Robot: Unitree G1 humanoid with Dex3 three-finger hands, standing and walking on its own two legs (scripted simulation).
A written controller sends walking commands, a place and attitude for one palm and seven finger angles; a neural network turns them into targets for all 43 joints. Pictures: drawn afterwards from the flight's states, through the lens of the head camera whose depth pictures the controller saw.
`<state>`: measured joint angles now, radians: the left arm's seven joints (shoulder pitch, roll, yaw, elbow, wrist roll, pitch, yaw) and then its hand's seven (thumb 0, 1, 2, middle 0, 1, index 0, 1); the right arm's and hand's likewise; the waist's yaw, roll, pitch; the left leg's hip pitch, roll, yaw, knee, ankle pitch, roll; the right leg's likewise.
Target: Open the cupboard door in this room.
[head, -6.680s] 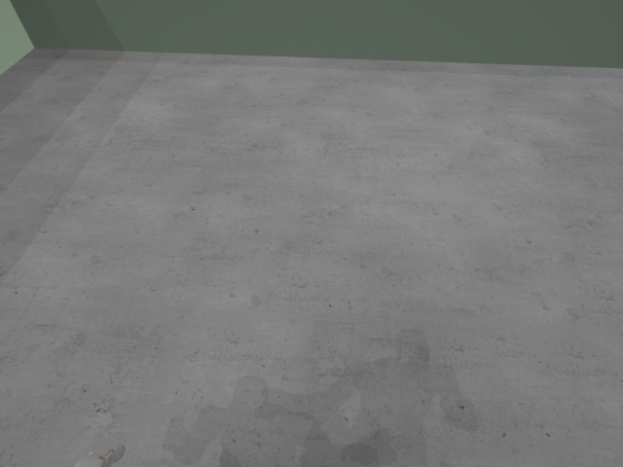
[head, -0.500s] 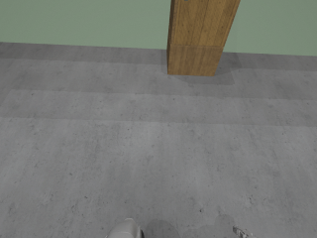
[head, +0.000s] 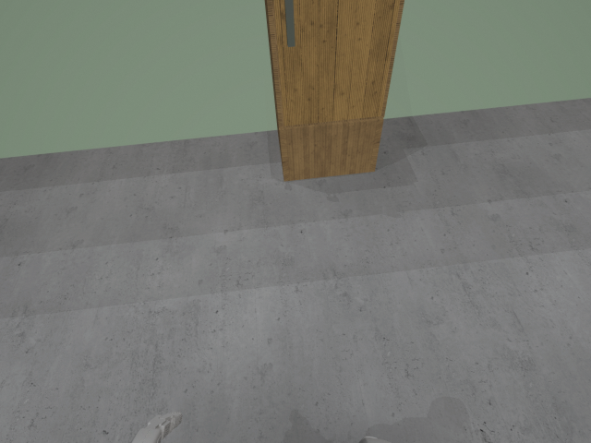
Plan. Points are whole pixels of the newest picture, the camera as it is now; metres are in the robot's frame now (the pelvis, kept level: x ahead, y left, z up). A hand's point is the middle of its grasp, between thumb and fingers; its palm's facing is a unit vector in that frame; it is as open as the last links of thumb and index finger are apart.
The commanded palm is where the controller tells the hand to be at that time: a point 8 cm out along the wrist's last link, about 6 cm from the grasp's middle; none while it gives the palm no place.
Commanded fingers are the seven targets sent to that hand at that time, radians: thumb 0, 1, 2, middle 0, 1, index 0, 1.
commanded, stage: stand and wait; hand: left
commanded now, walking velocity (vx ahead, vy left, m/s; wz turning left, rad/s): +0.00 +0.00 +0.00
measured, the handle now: (289, 18) +1.29 +0.04 +0.01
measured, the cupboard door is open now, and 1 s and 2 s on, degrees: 0 0 0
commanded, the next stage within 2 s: look at it before walking up in 0.78 s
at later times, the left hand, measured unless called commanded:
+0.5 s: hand out of the picture +0.10 +0.18 -0.17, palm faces +0.06 -0.99 -0.13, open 7.3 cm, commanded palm none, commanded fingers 0.00 0.90 0.90 -0.20 -0.30 -0.20 -0.30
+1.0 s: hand out of the picture +0.14 +0.20 -0.16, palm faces +0.01 -0.98 -0.20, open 7.4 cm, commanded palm none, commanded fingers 0.00 0.90 0.90 -0.20 -0.30 -0.20 -0.30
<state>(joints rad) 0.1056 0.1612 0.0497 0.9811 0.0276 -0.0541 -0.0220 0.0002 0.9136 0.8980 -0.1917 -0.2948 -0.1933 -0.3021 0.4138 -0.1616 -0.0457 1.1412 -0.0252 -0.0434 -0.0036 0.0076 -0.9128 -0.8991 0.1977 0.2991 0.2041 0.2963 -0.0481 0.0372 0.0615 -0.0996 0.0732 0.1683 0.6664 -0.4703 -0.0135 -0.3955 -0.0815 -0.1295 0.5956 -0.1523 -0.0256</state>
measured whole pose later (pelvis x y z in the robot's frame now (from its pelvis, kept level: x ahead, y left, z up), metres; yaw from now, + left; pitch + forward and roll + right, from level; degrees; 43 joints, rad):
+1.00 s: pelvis +0.14 +0.03 +0.02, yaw -1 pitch -1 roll +1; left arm 0.28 0.15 -0.01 1.14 0.00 -0.01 0.05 0.00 0.91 0.90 -0.19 -0.30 -0.19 -0.30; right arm 0.30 -0.13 0.00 1.19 -0.01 -0.01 -0.03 0.01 -0.91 -0.90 0.20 0.30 0.20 0.30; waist -0.01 -0.01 0.03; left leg -0.16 0.02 0.16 0.40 -0.22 0.03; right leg -0.05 -0.10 -0.12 0.38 -0.30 0.05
